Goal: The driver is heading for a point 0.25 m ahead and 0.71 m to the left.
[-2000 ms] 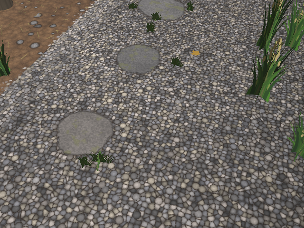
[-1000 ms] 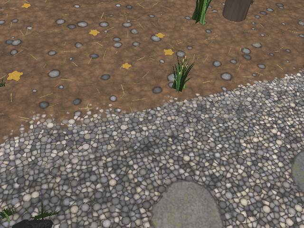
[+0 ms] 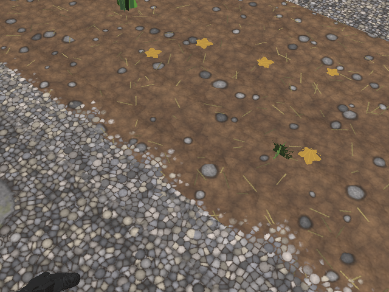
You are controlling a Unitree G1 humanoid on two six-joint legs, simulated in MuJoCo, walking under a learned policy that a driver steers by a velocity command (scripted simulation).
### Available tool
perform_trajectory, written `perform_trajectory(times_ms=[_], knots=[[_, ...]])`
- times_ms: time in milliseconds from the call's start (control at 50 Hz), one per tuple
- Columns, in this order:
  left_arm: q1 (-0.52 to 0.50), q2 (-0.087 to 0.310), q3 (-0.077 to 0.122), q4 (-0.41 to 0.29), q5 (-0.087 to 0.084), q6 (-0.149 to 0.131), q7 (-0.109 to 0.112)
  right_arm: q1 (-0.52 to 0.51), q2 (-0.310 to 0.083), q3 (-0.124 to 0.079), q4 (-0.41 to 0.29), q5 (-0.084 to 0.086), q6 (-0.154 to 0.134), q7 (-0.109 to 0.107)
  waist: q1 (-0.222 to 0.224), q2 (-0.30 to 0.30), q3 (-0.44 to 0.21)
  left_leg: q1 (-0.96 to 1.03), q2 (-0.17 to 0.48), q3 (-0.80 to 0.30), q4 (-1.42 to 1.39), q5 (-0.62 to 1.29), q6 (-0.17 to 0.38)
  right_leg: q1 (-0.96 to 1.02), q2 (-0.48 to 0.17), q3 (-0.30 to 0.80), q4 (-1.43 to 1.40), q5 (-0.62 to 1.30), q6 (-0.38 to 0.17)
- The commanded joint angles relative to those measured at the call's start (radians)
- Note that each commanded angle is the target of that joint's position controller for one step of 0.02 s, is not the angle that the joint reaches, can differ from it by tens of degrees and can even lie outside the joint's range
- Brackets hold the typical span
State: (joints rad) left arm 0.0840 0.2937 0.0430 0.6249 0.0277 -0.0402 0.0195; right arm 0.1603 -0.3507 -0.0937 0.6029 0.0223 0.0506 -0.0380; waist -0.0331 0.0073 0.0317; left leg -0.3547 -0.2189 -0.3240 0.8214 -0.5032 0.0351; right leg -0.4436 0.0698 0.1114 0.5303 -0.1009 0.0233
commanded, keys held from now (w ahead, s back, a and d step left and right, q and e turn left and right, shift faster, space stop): q+shift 0.06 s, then w+q+shift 0.28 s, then w+shift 0.50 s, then w+q+shift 0.16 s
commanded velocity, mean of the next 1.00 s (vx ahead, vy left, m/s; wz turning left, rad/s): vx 0.72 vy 0.00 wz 0.61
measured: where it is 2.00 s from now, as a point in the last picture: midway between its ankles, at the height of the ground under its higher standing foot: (37, 213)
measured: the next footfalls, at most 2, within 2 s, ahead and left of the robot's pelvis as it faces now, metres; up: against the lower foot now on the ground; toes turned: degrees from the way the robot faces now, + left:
left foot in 0.48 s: +0.09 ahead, +0.20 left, +0.00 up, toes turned +31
right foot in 0.92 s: +0.63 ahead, +0.32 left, +0.00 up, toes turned +32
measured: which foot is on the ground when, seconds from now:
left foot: up 0.00-0.46, down 0.48-0.94, up 0.96-1.00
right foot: down 0.00-0.46, up 0.48-0.90, down 0.92-1.00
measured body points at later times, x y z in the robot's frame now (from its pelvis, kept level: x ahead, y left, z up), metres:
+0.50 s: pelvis +0.11 +0.09 -0.01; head +0.10 +0.13 +0.44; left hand +0.06 +0.41 -0.13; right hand +0.38 -0.09 -0.06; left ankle +0.06 +0.18 -0.73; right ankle +0.09 -0.12 -0.70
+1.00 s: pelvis +0.44 +0.31 -0.02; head +0.48 +0.36 +0.43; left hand +0.50 +0.63 -0.10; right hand +0.55 +0.07 -0.14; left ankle +0.15 +0.25 -0.61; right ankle +0.60 +0.30 -0.72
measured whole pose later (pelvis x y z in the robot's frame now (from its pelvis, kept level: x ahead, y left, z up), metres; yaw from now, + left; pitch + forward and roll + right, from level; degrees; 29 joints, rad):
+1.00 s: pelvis +0.44 +0.31 -0.02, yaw +36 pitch +2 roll -4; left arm 0.01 0.25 0.04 0.63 -0.01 -0.10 -0.04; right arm 0.46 -0.23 -0.02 0.91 0.03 -0.06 -0.01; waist -0.04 0.02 0.08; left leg -0.07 0.00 -0.12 1.15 -0.40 0.08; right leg -0.54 0.05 -0.13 0.63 -0.14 -0.07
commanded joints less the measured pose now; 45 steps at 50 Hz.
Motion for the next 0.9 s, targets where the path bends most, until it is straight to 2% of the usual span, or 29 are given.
perform_trajectory(times_ms=[20, 40, 60, 80, 100, 140, 180, 240, 320, 400, 420, 440, 460, 480, 500, 520, 540, 560, 580, 600, 620, 660, 700, 740, 800, 840, 860, 880, 900], knots=[[0.043, 0.137, 0.053, -0.087, 0.006, 0.0, 0.013, 0.11, -0.178, -0.038, -0.051, 0.0, -0.012, 0.012, 0.004, -0.204, -0.199, -0.294, 0.133, 0.106, 0.393, -0.099, -0.092, 0.437, -0.471, 0.481, -0.173, 0.237, -0.282], [0.022, 0.106, 0.046, -0.091, 0.0, 0.009, 0.02, 0.072, -0.189, -0.046, -0.041, 0.004, -0.001, 0.009, 0.016, -0.137, -0.144, -0.309, 0.162, 0.132, 0.431, -0.017, -0.11, 0.378, -0.398, 0.345, -0.174, 0.125, -0.24], [0.001, 0.095, 0.042, -0.097, -0.006, 0.021, 0.029, 0.064, -0.172, -0.045, -0.038, 0.005, 0.012, 0.004, 0.015, -0.106, -0.119, -0.308, 0.183, 0.158, 0.471, 0.034, -0.12, 0.335, -0.356, 0.262, -0.185, 0.044, -0.21], [0.008, 0.112, 0.045, -0.089, -0.01, 0.027, 0.036, 0.066, -0.144, -0.036, -0.049, 0.006, 0.017, 0.007, 0.017, -0.116, -0.11, -0.322, 0.207, 0.209, 0.477, 0.094, -0.117, 0.301, -0.335, 0.206, -0.229, -0.082, -0.193], [0.031, 0.13, 0.052, -0.079, -0.015, 0.029, 0.041, 0.055, -0.114, -0.026, -0.064, 0.006, 0.014, 0.013, 0.026, -0.151, -0.105, -0.328, 0.227, 0.258, 0.449, 0.131, -0.109, 0.289, -0.315, 0.165, -0.277, -0.199, -0.177], [0.093, 0.154, 0.065, -0.056, -0.025, 0.021, 0.039, 0.024, -0.083, -0.014, -0.081, 0.008, -0.004, 0.028, 0.062, -0.196, -0.12, -0.362, 0.262, 0.31, 0.398, 0.146, -0.098, 0.341, -0.322, 0.134, -0.333, -0.401, -0.166], [0.136, 0.171, 0.076, -0.04, -0.029, 0.005, 0.033, -0.012, -0.08, -0.012, -0.089, 0.005, -0.019, 0.037, 0.088, -0.181, -0.114, -0.387, 0.298, 0.317, 0.348, 0.145, -0.084, 0.381, -0.359, 0.127, -0.368, -0.497, -0.171], [0.149, 0.192, 0.09, -0.022, -0.036, -0.013, 0.023, -0.031, -0.068, -0.009, -0.086, 0.002, -0.03, 0.045, 0.088, -0.168, -0.089, -0.382, 0.336, 0.318, 0.277, 0.162, -0.065, 0.388, -0.406, 0.081, -0.406, -0.528, -0.172], [0.118, 0.213, 0.102, -0.011, -0.038, -0.021, 0.005, -0.028, -0.036, 0.0, -0.07, 0.002, -0.033, 0.058, 0.062, -0.159, -0.039, -0.284, 0.355, 0.349, 0.141, 0.186, -0.042, 0.332, -0.412, -0.06, -0.423, -0.479, -0.146], [0.099, 0.211, 0.1, 0.014, -0.043, -0.023, -0.023, 0.023, -0.011, 0.012, -0.037, 0.005, -0.04, 0.065, 0.024, -0.145, -0.004, -0.085, 0.337, 0.415, -0.019, 0.124, 0.0, 0.25, -0.404, -0.169, -0.393, -0.44, -0.133], [0.084, 0.206, 0.095, 0.023, -0.046, -0.018, -0.029, 0.073, -0.006, 0.012, -0.012, 0.009, -0.046, 0.065, -0.01, -0.128, 0.007, -0.004, 0.319, 0.449, -0.083, 0.144, 0.018, 0.211, -0.399, -0.198, -0.358, -0.461, -0.129], [0.06, 0.186, 0.087, 0.027, -0.044, -0.012, -0.032, 0.171, -0.004, 0.008, 0.04, 0.01, -0.053, 0.063, -0.064, -0.082, 0.01, 0.144, 0.275, 0.503, -0.163, 0.19, 0.039, 0.129, -0.373, -0.245, -0.265, -0.474, -0.12], [0.058, 0.127, 0.065, 0.024, -0.023, -0.012, -0.033, 0.32, -0.058, -0.018, 0.115, 0.007, -0.063, 0.06, -0.122, 0.054, -0.012, 0.319, 0.193, 0.536, -0.223, 0.166, 0.063, 0.051, -0.29, -0.319, -0.001, -0.328, -0.106], [-0.001, 0.044, 0.031, -0.015, -0.001, -0.021, -0.037, 0.488, -0.134, -0.04, 0.155, 0.0, -0.077, 0.058, -0.198, 0.288, -0.002, 0.514, 0.304, 0.267, -0.308, 0.121, 0.124, -0.241, -0.22, -0.346, 0.503, -0.403, -0.05], [-0.005, -0.003, 0.013, -0.109, -0.015, -0.055, -0.033, 0.398, -0.247, -0.039, 0.086, 0.006, -0.105, 0.063, -0.085, 0.459, -0.016, 0.549, 0.489, -0.278, -0.48, -0.023, 0.282, -0.591, -0.075, -0.207, 0.799, -0.494, -0.027], [-0.074, 0.106, 0.028, -0.126, -0.076, -0.085, -0.033, 0.379, -0.189, -0.031, 0.055, 0.003, -0.135, 0.075, -0.139, 0.22, -0.067, 0.58, 0.6, -0.465, -0.631, -0.199, 0.35, -0.702, -0.113, -0.08, 0.876, -0.388, -0.044], [-0.092, 0.118, 0.03, -0.129, -0.099, -0.099, -0.039, 0.364, -0.156, -0.017, 0.063, -0.004, -0.148, 0.073, -0.11, 0.13, -0.03, 0.571, 0.619, -0.434, -0.619, -0.217, 0.333, -0.747, -0.153, -0.058, 0.872, -0.319, -0.058], [-0.061, 0.096, 0.019, -0.105, -0.078, -0.101, -0.041, 0.335, -0.122, -0.002, 0.069, -0.005, -0.147, 0.071, -0.078, 0.086, -0.017, 0.513, 0.593, -0.334, -0.594, -0.209, 0.3, -0.716, -0.193, -0.057, 0.836, -0.254, -0.055], [-0.026, 0.093, 0.018, -0.083, -0.057, -0.095, -0.046, 0.272, -0.084, 0.016, 0.063, -0.013, -0.141, 0.067, -0.034, 0.097, 0.028, 0.405, 0.551, -0.218, -0.584, -0.145, 0.269, -0.653, -0.222, -0.054, 0.774, -0.173, -0.046], [0.008, 0.1, 0.024, -0.064, -0.052, -0.083, -0.057, 0.231, -0.043, 0.033, 0.057, -0.027, -0.14, 0.063, 0.001, 0.109, 0.054, 0.315, 0.504, -0.131, -0.596, -0.093, 0.241, -0.586, -0.235, -0.048, 0.723, -0.102, -0.038], [0.014, 0.103, 0.027, -0.055, -0.054, -0.069, -0.065, 0.221, -0.022, 0.04, 0.06, -0.034, -0.143, 0.057, 0.015, 0.103, 0.065, 0.279, 0.474, -0.07, -0.626, -0.026, 0.225, -0.553, -0.23, -0.056, 0.675, -0.038, -0.028], [-0.038, 0.084, 0.02, -0.057, -0.045, -0.054, -0.072, 0.24, -0.02, 0.043, 0.081, -0.033, -0.151, 0.039, 0.009, 0.05, 0.083, 0.256, 0.433, 0.05, -0.677, 0.177, 0.204, -0.517, -0.202, -0.088, 0.548, 0.093, -0.005], [-0.139, 0.037, 0.001, -0.077, -0.041, -0.06, -0.08, 0.273, -0.008, 0.05, 0.12, -0.027, -0.154, 0.02, -0.011, 0.021, 0.106, 0.216, 0.378, 0.182, -0.723, 0.351, 0.167, -0.409, -0.158, -0.148, 0.351, 0.227, 0.002], [-0.23, -0.002, -0.014, -0.093, -0.053, -0.073, -0.097, 0.339, 0.0, 0.056, 0.167, -0.015, -0.154, 0.01, -0.043, 0.026, 0.128, 0.213, 0.365, 0.244, -0.787, 0.429, 0.149, -0.293, -0.113, -0.193, 0.176, 0.33, -0.013], [-0.311, 0.002, -0.009, -0.118, -0.068, -0.086, -0.122, 0.399, -0.014, 0.056, 0.223, -0.001, -0.146, 0.009, -0.053, 0.057, 0.141, 0.355, 0.387, 0.288, -0.783, 0.591, 0.127, -0.236, -0.068, -0.207, -0.017, 0.342, -0.052], [-0.314, 0.027, 0.002, -0.137, -0.068, -0.088, -0.127, 0.405, -0.049, 0.047, 0.247, -0.011, -0.136, 0.005, -0.027, 0.113, 0.093, 0.485, 0.414, 0.3, -0.686, 0.978, 0.104, -0.187, -0.017, -0.235, -0.051, 0.273, -0.086], [-0.29, 0.046, 0.011, -0.144, -0.066, -0.084, -0.121, 0.418, -0.062, 0.042, 0.262, -0.022, -0.128, 0.002, -0.001, 0.148, 0.047, 0.533, 0.429, 0.28, -0.606, 1.21, 0.096, -0.125, 0.01, -0.236, -0.033, 0.214, -0.101], [-0.213, 0.078, 0.024, -0.14, -0.07, -0.074, -0.108, 0.418, -0.08, 0.035, 0.274, -0.04, -0.118, 0.0, 0.056, 0.191, -0.016, 0.565, 0.447, 0.258, -0.494, 1.42, 0.098, -0.028, 0.029, -0.228, -0.003, 0.138, -0.117], [-0.05, 0.125, 0.045, -0.108, -0.08, -0.059, -0.086, 0.395, -0.101, 0.027, 0.279, -0.06, -0.106, 0.003, 0.149, 0.222, -0.114, 0.549, 0.456, 0.24, -0.306, 1.558, 0.101, 0.152, 0.029, -0.214, 0.028, 0.083, -0.136]])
